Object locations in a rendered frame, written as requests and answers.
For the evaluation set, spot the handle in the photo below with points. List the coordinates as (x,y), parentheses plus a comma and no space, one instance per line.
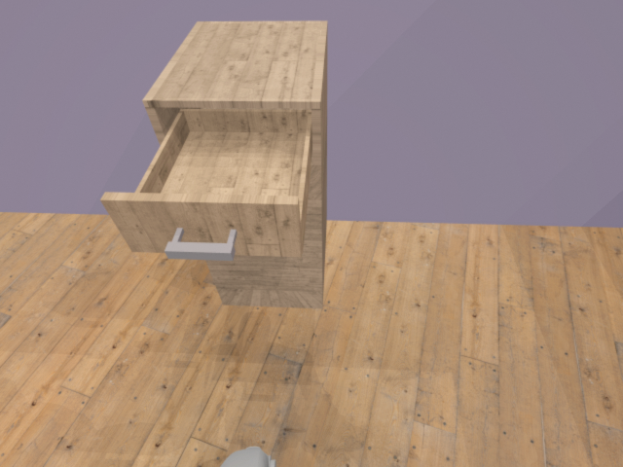
(201,250)

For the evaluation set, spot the drawer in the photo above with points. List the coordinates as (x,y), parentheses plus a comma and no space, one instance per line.
(219,170)

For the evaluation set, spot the cabinet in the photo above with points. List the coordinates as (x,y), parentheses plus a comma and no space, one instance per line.
(268,65)

